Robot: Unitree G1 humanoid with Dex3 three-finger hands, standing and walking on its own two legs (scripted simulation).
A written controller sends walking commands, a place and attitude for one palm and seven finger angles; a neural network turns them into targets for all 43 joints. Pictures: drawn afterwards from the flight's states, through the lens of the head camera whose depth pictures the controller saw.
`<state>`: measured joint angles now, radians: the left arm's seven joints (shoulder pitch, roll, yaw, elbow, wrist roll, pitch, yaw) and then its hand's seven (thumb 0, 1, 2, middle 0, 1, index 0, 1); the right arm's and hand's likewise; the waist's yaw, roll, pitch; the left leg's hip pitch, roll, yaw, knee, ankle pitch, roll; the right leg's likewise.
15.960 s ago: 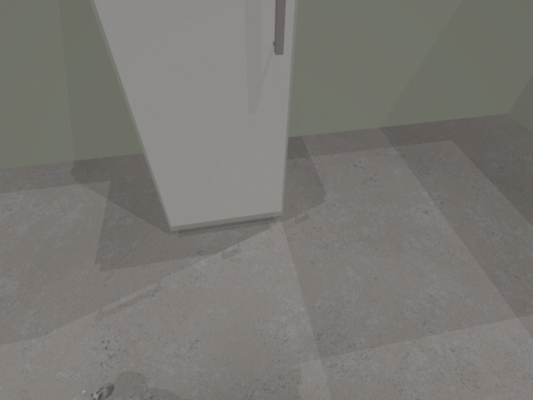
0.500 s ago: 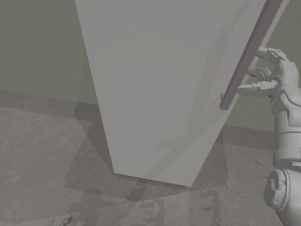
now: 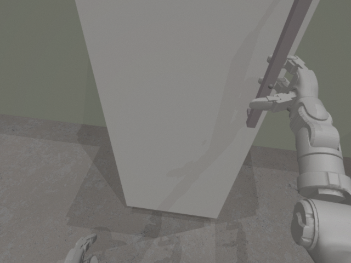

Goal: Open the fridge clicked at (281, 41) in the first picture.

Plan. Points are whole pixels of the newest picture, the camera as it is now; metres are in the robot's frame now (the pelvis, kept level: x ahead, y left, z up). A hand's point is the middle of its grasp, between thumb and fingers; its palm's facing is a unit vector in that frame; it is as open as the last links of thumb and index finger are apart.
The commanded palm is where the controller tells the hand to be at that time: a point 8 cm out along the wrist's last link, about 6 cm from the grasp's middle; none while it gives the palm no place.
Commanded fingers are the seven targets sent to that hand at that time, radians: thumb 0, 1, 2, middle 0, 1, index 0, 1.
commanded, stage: slide the fingers in behind the handle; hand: right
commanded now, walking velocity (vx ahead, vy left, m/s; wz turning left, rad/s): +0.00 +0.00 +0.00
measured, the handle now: (275, 56) +0.50 -0.17 +0.27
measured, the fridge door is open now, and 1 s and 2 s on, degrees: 0 0 0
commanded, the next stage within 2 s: grip the handle and tug to test in 1.04 s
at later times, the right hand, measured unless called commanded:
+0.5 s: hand (264, 85) +0.45 -0.15 +0.23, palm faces +0.07 +1.00 +0.03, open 14.0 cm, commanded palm +0.41 -0.20 +0.23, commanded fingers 0.00 0.50 -0.30 0.30 1.20 0.30 1.20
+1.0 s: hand (261, 85) +0.45 -0.14 +0.23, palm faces +0.07 +1.00 +0.03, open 14.0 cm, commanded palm +0.42 -0.19 +0.23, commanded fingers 0.00 0.50 -0.30 0.30 1.20 0.30 1.20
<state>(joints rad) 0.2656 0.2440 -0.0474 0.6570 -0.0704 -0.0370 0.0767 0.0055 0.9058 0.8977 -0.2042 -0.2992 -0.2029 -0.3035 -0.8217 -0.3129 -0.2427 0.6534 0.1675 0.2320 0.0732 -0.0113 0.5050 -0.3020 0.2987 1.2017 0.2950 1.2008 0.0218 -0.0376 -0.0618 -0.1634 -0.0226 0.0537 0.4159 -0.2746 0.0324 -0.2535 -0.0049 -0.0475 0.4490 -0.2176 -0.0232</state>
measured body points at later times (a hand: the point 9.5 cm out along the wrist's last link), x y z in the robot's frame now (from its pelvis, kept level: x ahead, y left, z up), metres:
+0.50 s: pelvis +0.00 +0.01 +0.00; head -0.01 +0.02 +0.45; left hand +0.11 +0.26 -0.11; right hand +0.44 -0.20 +0.23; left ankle -0.04 +0.10 -0.74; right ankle +0.01 -0.10 -0.74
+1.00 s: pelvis +0.00 +0.00 +0.00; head +0.00 +0.02 +0.45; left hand +0.13 +0.25 -0.11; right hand +0.44 -0.19 +0.23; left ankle -0.04 +0.10 -0.74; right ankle +0.01 -0.10 -0.74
